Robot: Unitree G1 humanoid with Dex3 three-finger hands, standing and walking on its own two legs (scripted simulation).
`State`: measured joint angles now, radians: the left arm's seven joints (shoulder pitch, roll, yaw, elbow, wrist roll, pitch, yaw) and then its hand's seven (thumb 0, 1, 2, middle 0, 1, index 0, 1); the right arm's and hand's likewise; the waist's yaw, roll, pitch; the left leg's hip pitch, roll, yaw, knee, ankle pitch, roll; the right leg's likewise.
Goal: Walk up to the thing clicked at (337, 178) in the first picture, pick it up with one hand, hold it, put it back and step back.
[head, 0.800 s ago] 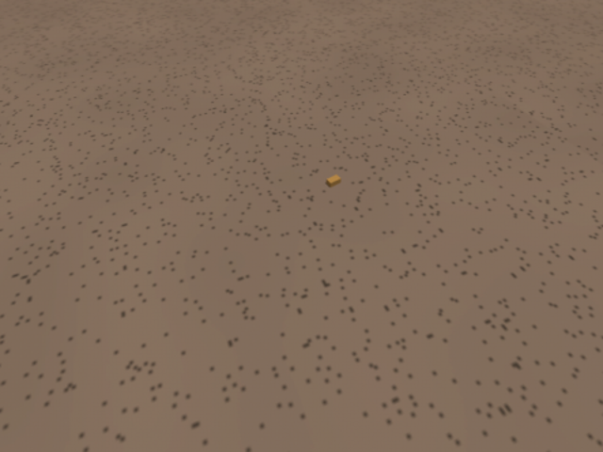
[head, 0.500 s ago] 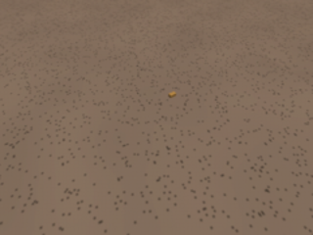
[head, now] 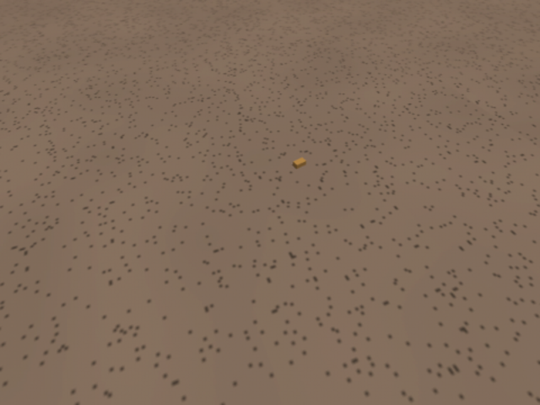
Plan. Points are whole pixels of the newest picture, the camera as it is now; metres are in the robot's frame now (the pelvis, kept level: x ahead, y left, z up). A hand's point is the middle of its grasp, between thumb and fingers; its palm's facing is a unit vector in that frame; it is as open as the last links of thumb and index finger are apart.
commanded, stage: stand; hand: left
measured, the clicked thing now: (299, 163) +1.42 -0.18 -0.77
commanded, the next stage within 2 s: walk up in 0.32 s
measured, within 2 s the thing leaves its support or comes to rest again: neither
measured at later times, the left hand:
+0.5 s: hand out of the picture +0.11 +0.26 -0.15, palm faces +0.05 -0.94 -0.34, open 7.4 cm
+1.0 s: hand out of the picture +0.15 +0.13 -0.19, palm faces +0.24 -0.93 -0.28, open 7.4 cm
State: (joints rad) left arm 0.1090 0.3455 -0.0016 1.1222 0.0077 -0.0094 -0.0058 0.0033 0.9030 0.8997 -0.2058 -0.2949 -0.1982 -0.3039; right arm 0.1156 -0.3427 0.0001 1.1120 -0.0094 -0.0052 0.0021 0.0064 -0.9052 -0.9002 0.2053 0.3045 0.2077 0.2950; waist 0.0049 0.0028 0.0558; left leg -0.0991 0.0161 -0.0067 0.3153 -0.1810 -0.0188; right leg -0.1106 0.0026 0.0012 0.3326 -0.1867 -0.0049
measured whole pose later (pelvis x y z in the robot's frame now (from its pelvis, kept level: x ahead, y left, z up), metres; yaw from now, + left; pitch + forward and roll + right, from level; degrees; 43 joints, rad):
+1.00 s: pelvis +0.20 -0.14 -0.03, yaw +13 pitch -2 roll -1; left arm 0.34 0.43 0.10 0.84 0.04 0.02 -0.11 0.01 0.90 0.90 -0.21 -0.30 -0.20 -0.30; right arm 0.29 -0.43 -0.07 0.85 -0.02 -0.12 0.00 0.01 -0.90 -0.90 0.21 0.30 0.21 0.30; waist 0.08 -0.08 0.07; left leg -0.41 0.03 0.10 0.63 -0.18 0.05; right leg -0.16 0.00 -0.14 0.71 -0.48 -0.06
